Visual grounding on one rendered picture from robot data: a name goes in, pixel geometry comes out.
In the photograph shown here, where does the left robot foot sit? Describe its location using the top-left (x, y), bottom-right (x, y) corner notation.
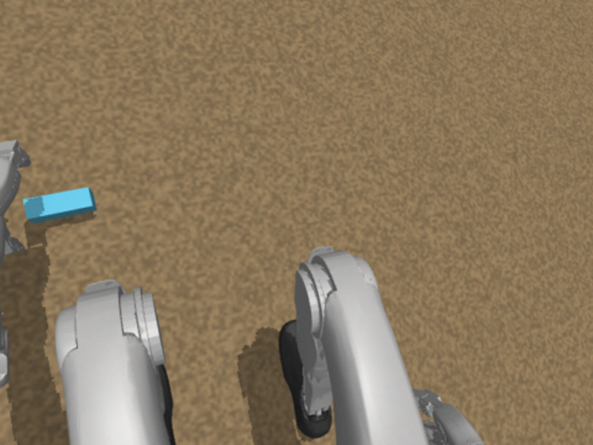
top-left (158, 364), bottom-right (176, 445)

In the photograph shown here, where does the right robot foot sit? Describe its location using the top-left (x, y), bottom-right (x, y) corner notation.
top-left (279, 320), bottom-right (332, 439)

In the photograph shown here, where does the left robot hand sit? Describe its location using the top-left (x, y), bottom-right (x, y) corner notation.
top-left (0, 140), bottom-right (31, 255)

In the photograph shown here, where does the small box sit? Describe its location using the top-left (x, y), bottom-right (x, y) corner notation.
top-left (23, 187), bottom-right (97, 223)

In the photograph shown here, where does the right robot hand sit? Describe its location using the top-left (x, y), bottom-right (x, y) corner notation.
top-left (413, 388), bottom-right (485, 445)

